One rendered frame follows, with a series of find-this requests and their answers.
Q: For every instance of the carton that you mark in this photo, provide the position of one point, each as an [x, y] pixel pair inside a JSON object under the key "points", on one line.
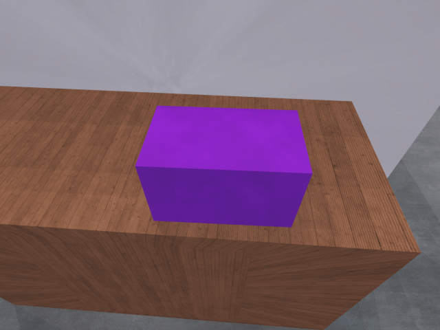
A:
{"points": [[224, 165]]}

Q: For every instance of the pedestal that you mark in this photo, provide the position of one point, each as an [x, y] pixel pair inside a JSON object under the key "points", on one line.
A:
{"points": [[76, 231]]}

